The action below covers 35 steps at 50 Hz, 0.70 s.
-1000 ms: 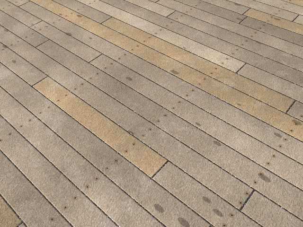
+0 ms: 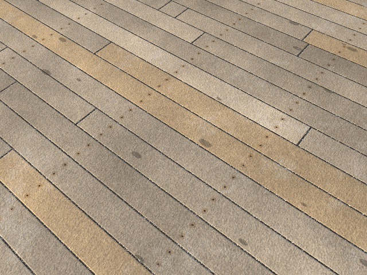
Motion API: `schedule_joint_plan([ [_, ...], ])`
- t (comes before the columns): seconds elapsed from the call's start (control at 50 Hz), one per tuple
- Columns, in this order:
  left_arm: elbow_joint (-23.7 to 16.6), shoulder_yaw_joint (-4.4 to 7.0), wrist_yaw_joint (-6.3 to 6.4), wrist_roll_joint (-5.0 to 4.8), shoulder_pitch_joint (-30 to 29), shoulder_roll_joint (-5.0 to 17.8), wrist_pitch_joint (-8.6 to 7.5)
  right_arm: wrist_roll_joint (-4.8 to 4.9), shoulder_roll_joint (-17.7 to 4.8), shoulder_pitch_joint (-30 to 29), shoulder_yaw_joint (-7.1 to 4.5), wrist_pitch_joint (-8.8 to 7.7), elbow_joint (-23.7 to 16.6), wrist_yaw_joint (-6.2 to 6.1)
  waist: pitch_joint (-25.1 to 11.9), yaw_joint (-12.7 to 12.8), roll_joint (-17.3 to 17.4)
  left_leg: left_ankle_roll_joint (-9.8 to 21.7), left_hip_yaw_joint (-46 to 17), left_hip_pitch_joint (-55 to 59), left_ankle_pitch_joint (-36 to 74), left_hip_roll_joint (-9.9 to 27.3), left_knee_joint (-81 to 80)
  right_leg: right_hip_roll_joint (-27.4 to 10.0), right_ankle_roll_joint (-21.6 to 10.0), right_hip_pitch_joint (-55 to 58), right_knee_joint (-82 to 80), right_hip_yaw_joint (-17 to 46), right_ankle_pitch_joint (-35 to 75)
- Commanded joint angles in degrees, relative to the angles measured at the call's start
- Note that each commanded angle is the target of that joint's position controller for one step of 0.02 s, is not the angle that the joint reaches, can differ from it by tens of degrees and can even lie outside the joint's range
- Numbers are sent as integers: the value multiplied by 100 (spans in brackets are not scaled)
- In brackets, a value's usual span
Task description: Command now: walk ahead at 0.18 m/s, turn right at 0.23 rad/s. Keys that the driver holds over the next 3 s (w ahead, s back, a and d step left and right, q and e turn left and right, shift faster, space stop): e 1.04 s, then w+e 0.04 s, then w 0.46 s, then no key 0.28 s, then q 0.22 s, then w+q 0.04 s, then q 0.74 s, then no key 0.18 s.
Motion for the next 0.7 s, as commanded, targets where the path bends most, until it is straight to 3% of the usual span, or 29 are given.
schedule_joint_plan([
  [0.02, -230, 128, 8, 25, 73, 803, -59, 1, -140, 770, -33, 143, -43, -38, -842, -343, -469, -167, 148, 343, 328, -5, -464, -1415, -811, 230, -330, 954, 4901],
  [0.16, -273, 230, 49, 82, 520, 877, 247, 106, -359, -252, -49, 270, -449, -186, -774, 24, -693, -255, 65, 138, 507, -45, -1335, -1408, -792, 289, -214, 1659, 2900],
  [0.24, -349, 345, 102, 110, 535, 952, 412, 168, -401, -381, -54, 239, -587, -274, -625, 131, -761, -200, -61, 203, -26, -124, -1860, -1496, -848, 438, 60, 2270, 2453],
  [0.28, -444, 400, 123, 79, 321, 1006, 484, 207, -404, -163, -65, 186, -592, -305, -613, 25, -766, -130, -87, 624, -34, -182, -2599, -1429, -700, 370, 265, 2531, 2262],
  [0.3, -521, 417, 132, 26, 97, 1012, 521, 194, -374, 103, -66, 143, -544, -319, -606, -160, -693, -91, -52, 1152, 416, -197, -3399, -1242, -485, 122, 467, 2512, 1955],
  [0.32, -628, 394, 142, -29, -13, 881, 540, 115, -536, 353, -112, 79, -522, -347, -689, -230, -434, 7, -369, 1839, 1000, 192, -4115, -940, -170, -344, 863, 2387, 1256],
  [0.34, -756, 281, 156, -68, 254, 363, 541, 5, -1032, 436, -202, 46, -608, -389, -950, -13, 864, 335, -1618, 2547, 2386, 1674, -4475, -237, 176, -962, 2161, 1536, -754],
  [0.36, -779, 359, 205, -31, 470, 550, 622, 104, -1295, 127, -252, 126, -695, -349, -904, 92, 1554, 1207, -2401, 2297, 3962, 2436, -4401, 525, 354, -1685, 3224, 633, -3127],
  [0.38, -684, 429, 193, 107, 493, 877, 670, 109, -1002, 198, -197, 158, -777, -320, -950, 97, 799, 1478, -2217, 2163, 4037, 2389, -4392, 170, 406, -1626, 4147, 825, -3033],
  [0.4, -619, 476, 152, 121, 332, 900, 709, 104, -700, -59, -113, 162, -844, -316, -704, 174, 285, 1365, -1604, 1921, 3673, 2004, -4347, 19, 475, -1644, 4462, 917, -2564],
  [0.42, -619, 489, 115, 107, 293, 847, 754, 71, -585, -357, -72, 194, -961, -320, -567, 290, 200, 1114, -1067, 1788, 3252, 1633, -4363, -82, 580, -1654, 4519, 872, -2212],
  [0.46, -653, 485, 11, 117, 219, 813, 831, 46, -651, -366, -78, 184, -1047, -340, -593, 242, 605, 962, -503, 1932, 3411, 1277, -4313, -72, 789, -1752, 4629, 738, -1771],
  [0.48, -685, 480, -27, 88, 161, 807, 860, 40, -676, -235, -88, 178, -1029, -323, -662, 188, 631, 970, -349, 2008, 3529, 1247, -4276, -53, 860, -1738, 4599, 691, -1677],
  [0.58, -997, 411, -126, 53, -341, 750, 970, 17, -888, 131, -176, 167, -997, -263, -719, -61, 697, 1129, -179, 2372, 2981, 1535, -4311, -238, 954, -1765, 3799, 542, -1685],
  [0.7, -1357, 315, -252, -11, -662, 709, 964, -46, -1172, 23, -285, 211, -1090, -94, -757, -163, 846, 1069, 214, 1955, 2445, 1725, -4161, -353, 694, -797, 2439, 119, -1844],
])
